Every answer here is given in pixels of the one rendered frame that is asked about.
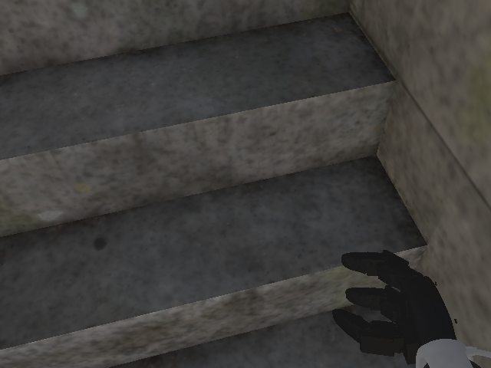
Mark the right robot hand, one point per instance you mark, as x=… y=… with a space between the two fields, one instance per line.
x=418 y=310

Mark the robot right forearm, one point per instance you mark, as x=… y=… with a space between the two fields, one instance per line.
x=444 y=353

